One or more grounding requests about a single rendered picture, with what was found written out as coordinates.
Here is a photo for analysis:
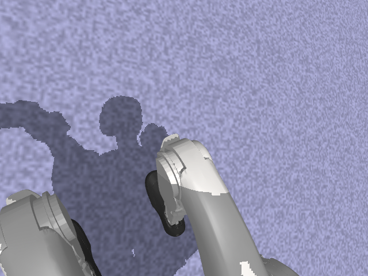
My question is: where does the left robot foot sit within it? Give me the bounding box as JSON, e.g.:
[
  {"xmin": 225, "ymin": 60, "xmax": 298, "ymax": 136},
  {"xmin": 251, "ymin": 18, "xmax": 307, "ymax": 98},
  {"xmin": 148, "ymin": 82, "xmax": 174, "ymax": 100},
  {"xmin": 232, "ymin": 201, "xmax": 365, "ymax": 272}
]
[{"xmin": 71, "ymin": 219, "xmax": 102, "ymax": 276}]

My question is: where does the right robot foot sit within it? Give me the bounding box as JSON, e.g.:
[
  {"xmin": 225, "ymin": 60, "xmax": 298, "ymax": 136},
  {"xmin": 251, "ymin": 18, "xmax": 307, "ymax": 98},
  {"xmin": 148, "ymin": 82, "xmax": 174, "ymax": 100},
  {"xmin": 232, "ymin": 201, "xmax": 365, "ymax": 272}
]
[{"xmin": 145, "ymin": 170, "xmax": 185, "ymax": 237}]

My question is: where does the right robot hand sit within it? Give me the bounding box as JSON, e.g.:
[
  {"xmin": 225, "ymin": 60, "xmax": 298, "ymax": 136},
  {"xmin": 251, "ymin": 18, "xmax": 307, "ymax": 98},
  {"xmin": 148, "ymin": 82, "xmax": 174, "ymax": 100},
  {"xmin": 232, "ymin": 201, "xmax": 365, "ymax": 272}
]
[{"xmin": 260, "ymin": 254, "xmax": 299, "ymax": 276}]

